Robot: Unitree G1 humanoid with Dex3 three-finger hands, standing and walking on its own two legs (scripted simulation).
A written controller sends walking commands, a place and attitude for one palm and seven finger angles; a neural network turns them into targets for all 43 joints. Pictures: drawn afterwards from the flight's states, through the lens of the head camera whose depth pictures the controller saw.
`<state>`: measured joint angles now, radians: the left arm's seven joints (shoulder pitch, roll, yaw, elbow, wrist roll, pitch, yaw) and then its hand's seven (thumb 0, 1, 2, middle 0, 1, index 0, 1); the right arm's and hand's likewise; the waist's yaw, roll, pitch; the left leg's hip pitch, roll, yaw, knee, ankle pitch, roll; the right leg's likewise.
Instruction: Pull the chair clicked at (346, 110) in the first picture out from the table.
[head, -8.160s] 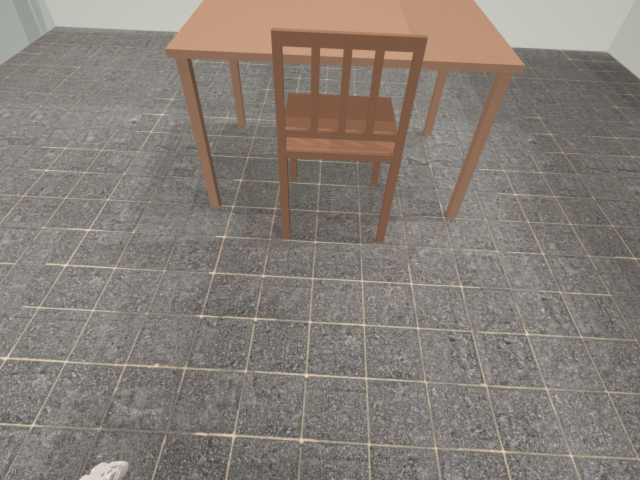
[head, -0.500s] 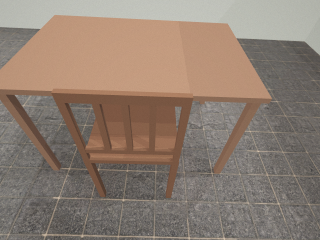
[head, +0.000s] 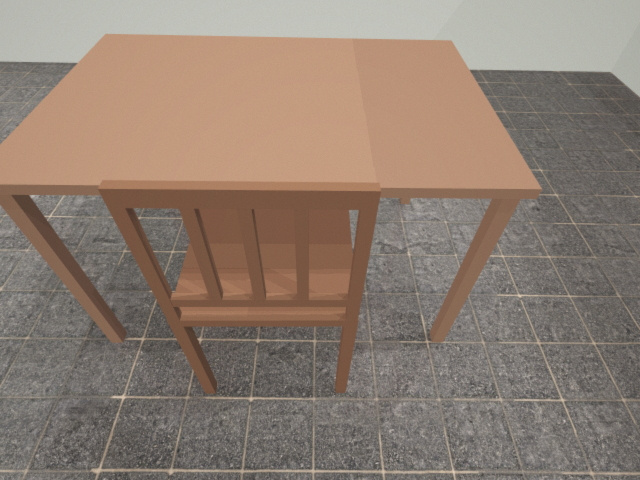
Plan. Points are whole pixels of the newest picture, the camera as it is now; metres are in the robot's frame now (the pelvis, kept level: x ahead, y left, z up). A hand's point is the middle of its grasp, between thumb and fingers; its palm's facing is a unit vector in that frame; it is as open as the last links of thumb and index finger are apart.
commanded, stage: look again from close up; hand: left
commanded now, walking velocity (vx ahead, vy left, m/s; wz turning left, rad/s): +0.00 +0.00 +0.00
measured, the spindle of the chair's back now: (253, 256) +0.52 +0.16 -0.10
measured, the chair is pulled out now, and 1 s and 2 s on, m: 0.00 0.00 0.00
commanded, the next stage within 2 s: shuffle to correct the standing spot in 0.64 s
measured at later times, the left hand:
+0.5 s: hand out of the picture -0.02 +0.13 -0.18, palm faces +0.03 -0.99 -0.16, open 7.4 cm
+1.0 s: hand out of the picture -0.02 +0.11 -0.18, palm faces +0.05 -0.99 -0.16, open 7.4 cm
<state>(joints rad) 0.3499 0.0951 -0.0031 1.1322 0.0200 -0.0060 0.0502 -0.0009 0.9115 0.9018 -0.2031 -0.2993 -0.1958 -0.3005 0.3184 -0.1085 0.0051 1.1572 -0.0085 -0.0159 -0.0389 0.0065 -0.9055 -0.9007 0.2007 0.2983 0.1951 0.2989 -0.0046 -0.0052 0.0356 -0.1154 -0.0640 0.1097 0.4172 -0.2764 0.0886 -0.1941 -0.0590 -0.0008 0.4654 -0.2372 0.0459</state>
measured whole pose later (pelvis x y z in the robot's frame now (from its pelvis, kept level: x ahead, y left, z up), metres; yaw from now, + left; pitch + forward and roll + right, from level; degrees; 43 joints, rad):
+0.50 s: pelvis +0.00 -0.02 +0.00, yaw +0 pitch -2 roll +0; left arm 0.33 0.10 0.00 1.12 0.02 -0.01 0.05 0.00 0.91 0.90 -0.20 -0.30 -0.20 -0.30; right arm 0.30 -0.11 0.01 1.16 -0.01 -0.01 -0.04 0.01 -0.91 -0.90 0.20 0.30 0.19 0.30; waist 0.00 0.00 0.03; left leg -0.12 -0.03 0.10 0.42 -0.27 0.05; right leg -0.19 -0.03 -0.01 0.45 -0.23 0.01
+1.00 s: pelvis +0.02 -0.04 +0.00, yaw +0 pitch +0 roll +0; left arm 0.39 0.11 0.02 1.12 0.03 -0.01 0.02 0.00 0.91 0.90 -0.20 -0.30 -0.20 -0.30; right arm 0.36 -0.12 -0.01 1.16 -0.02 0.00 -0.03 0.01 -0.91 -0.90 0.20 0.30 0.19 0.30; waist 0.00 0.00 -0.01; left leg -0.15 0.00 0.08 0.47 -0.33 0.03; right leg -0.22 0.00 -0.03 0.52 -0.30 -0.02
